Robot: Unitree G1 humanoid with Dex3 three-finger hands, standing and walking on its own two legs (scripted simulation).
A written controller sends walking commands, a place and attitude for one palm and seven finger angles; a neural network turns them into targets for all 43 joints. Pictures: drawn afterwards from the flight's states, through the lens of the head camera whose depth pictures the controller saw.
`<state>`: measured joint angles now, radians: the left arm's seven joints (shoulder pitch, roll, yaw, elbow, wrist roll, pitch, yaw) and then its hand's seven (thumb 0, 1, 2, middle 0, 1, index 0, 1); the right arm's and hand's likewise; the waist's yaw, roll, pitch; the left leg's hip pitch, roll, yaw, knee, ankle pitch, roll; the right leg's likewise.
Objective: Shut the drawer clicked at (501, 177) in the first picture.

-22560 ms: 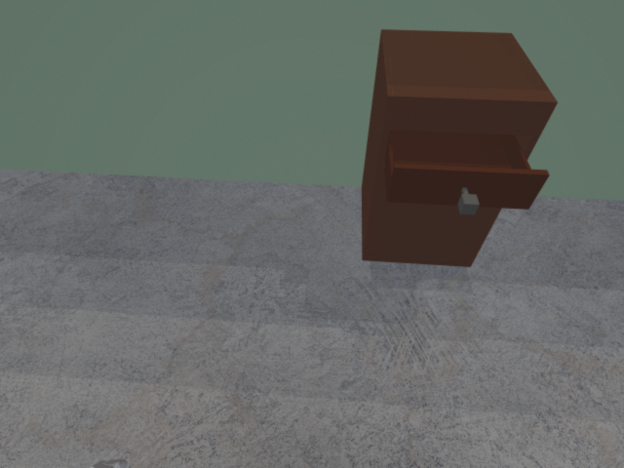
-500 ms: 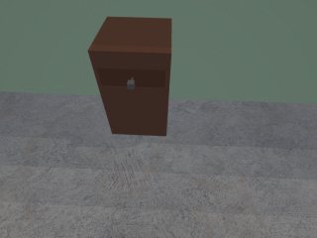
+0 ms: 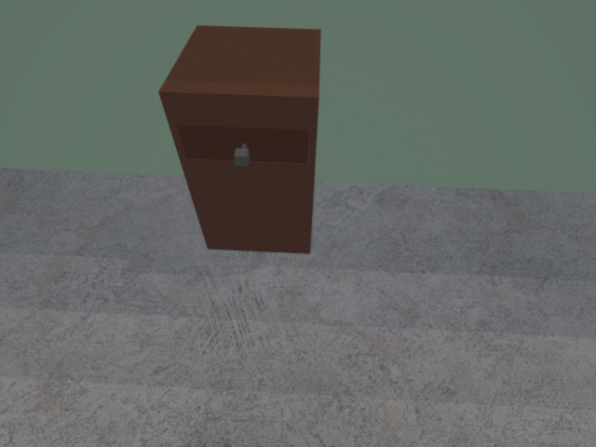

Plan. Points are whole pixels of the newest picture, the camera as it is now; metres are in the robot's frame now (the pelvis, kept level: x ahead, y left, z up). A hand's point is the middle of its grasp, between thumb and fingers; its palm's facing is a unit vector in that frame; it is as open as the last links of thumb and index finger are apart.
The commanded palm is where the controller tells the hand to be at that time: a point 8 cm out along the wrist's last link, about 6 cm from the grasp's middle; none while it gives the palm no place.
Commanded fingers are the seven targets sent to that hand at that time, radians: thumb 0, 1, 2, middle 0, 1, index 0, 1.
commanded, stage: look to check the result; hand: left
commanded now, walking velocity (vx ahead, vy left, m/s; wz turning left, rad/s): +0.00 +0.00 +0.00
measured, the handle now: (242, 153) +0.91 +0.22 -0.22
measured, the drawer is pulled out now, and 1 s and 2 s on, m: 0.00 0.00 0.00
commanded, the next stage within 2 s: stand and wait in 0.26 s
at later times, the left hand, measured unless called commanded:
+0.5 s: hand out of the picture +0.01 +0.16 -0.17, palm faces +0.05 -0.98 -0.19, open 7.4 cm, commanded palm none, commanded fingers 0.00 0.90 0.90 -0.20 -0.30 -0.20 -0.30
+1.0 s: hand out of the picture +0.01 +0.17 -0.17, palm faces +0.04 -0.98 -0.21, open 7.4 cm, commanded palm none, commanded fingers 0.00 0.90 0.90 -0.20 -0.30 -0.20 -0.30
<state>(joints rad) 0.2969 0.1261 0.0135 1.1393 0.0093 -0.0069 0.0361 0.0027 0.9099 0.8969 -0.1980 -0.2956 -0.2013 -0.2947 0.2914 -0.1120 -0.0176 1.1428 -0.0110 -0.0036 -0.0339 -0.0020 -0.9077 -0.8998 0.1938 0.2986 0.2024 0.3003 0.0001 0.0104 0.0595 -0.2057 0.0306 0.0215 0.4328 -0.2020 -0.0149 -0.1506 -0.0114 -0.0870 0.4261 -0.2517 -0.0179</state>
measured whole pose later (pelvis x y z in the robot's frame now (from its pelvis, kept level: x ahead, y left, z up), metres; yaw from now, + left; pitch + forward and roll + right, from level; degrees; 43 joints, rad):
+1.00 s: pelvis +0.01 -0.01 +0.00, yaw +0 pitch -1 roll +0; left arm 0.26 0.15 0.02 1.14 0.01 -0.01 0.03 0.00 0.91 0.90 -0.20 -0.30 -0.20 -0.29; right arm 0.26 -0.15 -0.02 1.15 -0.01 -0.01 -0.03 0.00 -0.91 -0.90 0.19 0.30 0.20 0.30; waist 0.00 0.01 0.06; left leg -0.17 0.04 0.02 0.40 -0.21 -0.03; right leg -0.11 0.00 -0.09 0.39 -0.26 -0.03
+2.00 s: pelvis +0.02 -0.01 +0.00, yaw +0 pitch -1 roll +0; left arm 0.23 0.18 0.02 1.14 0.01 -0.02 0.03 0.00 0.91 0.90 -0.20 -0.30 -0.20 -0.29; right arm 0.23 -0.19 -0.02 1.15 -0.01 -0.01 -0.03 0.00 -0.91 -0.90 0.20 0.30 0.20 0.30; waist 0.00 0.01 0.05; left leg -0.14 0.04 0.02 0.37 -0.20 -0.03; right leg -0.09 0.00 -0.09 0.36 -0.25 -0.03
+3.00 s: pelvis +0.02 -0.01 +0.01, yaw +0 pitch -1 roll +0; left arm 0.20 0.23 0.02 1.13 0.01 -0.02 0.02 0.00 0.91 0.90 -0.20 -0.30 -0.20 -0.29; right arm 0.20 -0.23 -0.02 1.14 -0.01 -0.01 -0.02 0.00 -0.91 -0.90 0.20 0.30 0.20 0.30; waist 0.00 0.02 0.05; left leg -0.13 0.04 0.02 0.34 -0.19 -0.03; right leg -0.08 0.00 -0.09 0.33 -0.24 -0.03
